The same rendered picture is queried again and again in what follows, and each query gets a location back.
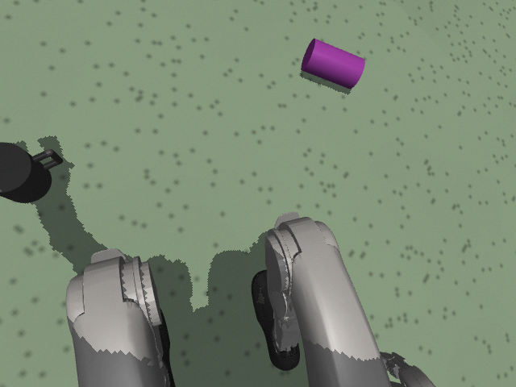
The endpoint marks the left robot foot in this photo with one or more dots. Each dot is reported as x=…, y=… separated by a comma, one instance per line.
x=164, y=336

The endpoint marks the right robot hand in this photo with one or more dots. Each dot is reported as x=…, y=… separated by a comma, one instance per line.
x=410, y=376

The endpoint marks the right robot foot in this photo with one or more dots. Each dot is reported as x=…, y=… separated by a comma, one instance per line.
x=264, y=313

